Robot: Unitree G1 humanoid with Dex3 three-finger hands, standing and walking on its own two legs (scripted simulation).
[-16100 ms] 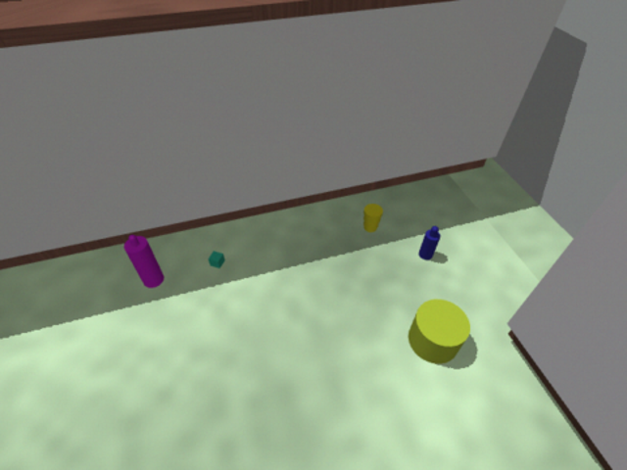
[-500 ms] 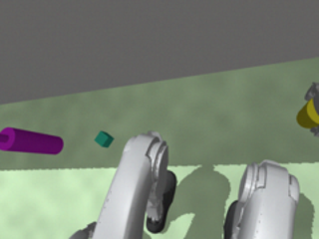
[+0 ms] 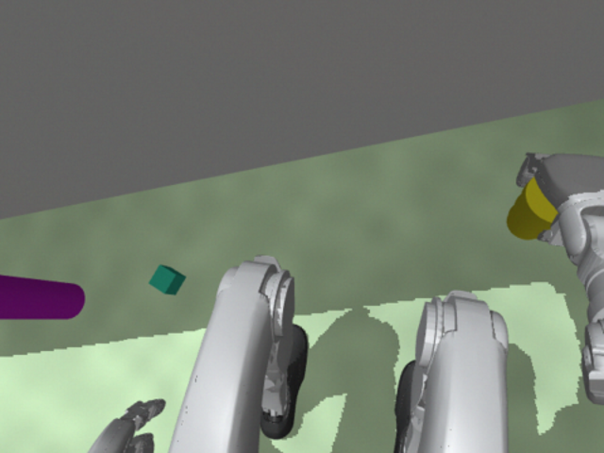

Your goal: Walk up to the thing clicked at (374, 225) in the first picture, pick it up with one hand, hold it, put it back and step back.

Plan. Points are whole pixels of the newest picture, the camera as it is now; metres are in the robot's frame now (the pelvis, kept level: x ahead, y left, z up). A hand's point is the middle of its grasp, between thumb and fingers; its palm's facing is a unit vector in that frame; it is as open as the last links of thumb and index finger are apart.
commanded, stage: lift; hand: right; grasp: from above
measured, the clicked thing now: (540, 211) +0.47 -0.26 -0.20
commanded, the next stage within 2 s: hold in 1.64 s
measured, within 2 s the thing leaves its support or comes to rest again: neither
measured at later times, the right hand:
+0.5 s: hand out of the picture +0.43 -0.28 -0.05, palm faces -0.46 +0.06 -0.89, open 9.9 cm
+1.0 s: hand out of the picture +0.37 -0.25 +0.14, palm faces -0.43 +0.10 -0.90, open 9.9 cm
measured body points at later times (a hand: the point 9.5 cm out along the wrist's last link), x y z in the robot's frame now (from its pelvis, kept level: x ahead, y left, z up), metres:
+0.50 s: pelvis +0.00 -0.01 +0.07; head +0.20 -0.05 +0.47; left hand +0.07 +0.27 -0.05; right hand +0.45 -0.28 +0.00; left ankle +0.11 +0.12 -0.32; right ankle +0.08 -0.12 -0.32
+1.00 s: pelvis +0.02 -0.01 +0.23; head +0.13 -0.02 +0.66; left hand +0.14 +0.26 +0.11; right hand +0.39 -0.26 +0.19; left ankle +0.11 +0.12 -0.32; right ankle +0.08 -0.12 -0.32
